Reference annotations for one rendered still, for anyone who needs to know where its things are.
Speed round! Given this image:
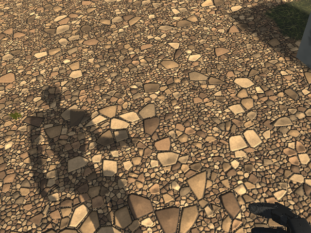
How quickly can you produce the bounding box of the robot right hand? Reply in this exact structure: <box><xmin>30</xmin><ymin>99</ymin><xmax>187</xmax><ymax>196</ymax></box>
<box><xmin>248</xmin><ymin>202</ymin><xmax>311</xmax><ymax>233</ymax></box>

